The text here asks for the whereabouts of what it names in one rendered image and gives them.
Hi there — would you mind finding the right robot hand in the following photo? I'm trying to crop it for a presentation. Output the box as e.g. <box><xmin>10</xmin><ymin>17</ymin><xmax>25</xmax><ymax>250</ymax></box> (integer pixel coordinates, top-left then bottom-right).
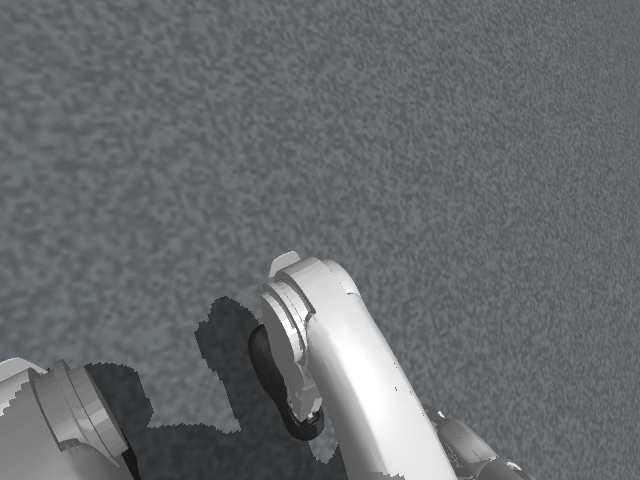
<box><xmin>422</xmin><ymin>404</ymin><xmax>500</xmax><ymax>480</ymax></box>

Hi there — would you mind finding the left robot foot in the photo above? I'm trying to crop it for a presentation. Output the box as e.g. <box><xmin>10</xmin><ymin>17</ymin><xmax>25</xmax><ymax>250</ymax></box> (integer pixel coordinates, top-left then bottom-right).
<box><xmin>118</xmin><ymin>425</ymin><xmax>141</xmax><ymax>480</ymax></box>

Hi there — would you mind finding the right robot arm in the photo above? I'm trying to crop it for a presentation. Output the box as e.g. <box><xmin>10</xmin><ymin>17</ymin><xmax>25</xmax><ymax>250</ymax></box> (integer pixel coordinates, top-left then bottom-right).
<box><xmin>477</xmin><ymin>458</ymin><xmax>536</xmax><ymax>480</ymax></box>

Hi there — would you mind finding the right robot foot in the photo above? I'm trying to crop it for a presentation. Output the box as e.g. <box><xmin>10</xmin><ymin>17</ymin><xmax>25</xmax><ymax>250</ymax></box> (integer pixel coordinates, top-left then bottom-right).
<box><xmin>248</xmin><ymin>324</ymin><xmax>324</xmax><ymax>441</ymax></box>

